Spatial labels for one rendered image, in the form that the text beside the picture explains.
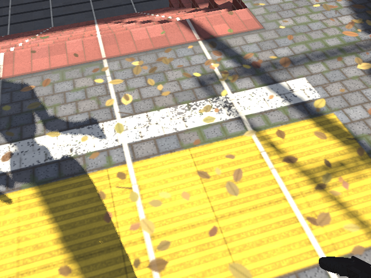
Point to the stairs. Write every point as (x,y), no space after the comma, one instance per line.
(107,25)

